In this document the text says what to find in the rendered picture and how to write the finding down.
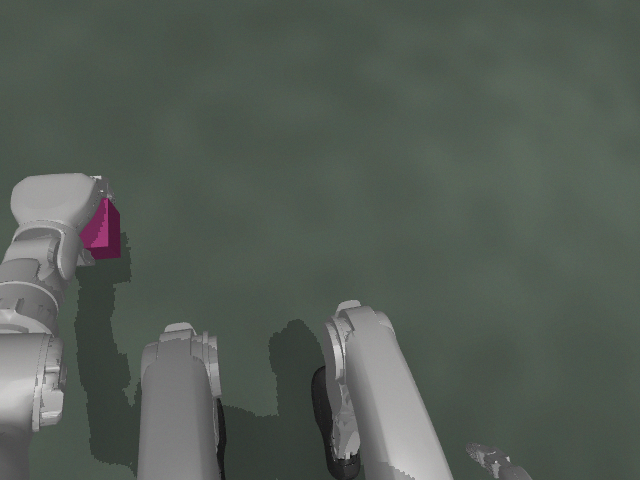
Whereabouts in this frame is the left robot arm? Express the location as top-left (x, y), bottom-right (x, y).
top-left (0, 221), bottom-right (81, 480)

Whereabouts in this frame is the small box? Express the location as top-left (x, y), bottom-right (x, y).
top-left (79, 198), bottom-right (121, 260)

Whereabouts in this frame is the right robot hand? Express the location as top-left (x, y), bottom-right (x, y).
top-left (466, 442), bottom-right (532, 480)

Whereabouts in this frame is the right robot foot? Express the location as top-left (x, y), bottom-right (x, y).
top-left (311, 366), bottom-right (361, 480)

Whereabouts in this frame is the left robot hand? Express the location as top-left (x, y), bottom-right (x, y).
top-left (10, 173), bottom-right (116, 267)

